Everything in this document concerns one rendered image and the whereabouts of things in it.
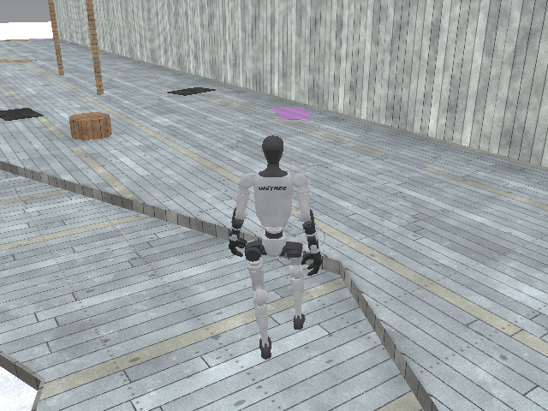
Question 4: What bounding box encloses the robot left forearm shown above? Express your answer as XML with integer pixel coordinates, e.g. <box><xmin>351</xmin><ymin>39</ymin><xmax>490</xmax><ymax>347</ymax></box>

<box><xmin>229</xmin><ymin>208</ymin><xmax>244</xmax><ymax>241</ymax></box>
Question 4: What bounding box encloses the robot right forearm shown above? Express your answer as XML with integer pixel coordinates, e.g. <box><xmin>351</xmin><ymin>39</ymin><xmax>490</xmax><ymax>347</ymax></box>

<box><xmin>302</xmin><ymin>209</ymin><xmax>320</xmax><ymax>253</ymax></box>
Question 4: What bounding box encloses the robot left upper arm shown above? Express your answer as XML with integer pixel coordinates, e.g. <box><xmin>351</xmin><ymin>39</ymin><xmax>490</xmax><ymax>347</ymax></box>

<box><xmin>235</xmin><ymin>173</ymin><xmax>255</xmax><ymax>220</ymax></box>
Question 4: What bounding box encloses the robot right upper arm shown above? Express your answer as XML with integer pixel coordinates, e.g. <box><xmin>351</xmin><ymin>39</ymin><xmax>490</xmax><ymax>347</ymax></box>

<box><xmin>291</xmin><ymin>173</ymin><xmax>312</xmax><ymax>222</ymax></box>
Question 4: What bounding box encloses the robot right hand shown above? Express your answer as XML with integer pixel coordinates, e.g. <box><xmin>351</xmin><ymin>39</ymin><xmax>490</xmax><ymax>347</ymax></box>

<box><xmin>301</xmin><ymin>251</ymin><xmax>322</xmax><ymax>276</ymax></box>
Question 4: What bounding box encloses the robot left foot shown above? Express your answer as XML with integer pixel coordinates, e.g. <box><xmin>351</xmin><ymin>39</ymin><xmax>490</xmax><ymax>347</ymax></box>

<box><xmin>259</xmin><ymin>337</ymin><xmax>271</xmax><ymax>360</ymax></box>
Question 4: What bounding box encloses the robot right shin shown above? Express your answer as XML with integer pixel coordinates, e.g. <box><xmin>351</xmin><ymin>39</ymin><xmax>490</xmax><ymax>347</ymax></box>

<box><xmin>292</xmin><ymin>265</ymin><xmax>304</xmax><ymax>319</ymax></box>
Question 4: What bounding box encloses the robot left hand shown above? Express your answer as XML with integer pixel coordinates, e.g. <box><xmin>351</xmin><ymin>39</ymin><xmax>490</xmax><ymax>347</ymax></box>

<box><xmin>229</xmin><ymin>238</ymin><xmax>247</xmax><ymax>257</ymax></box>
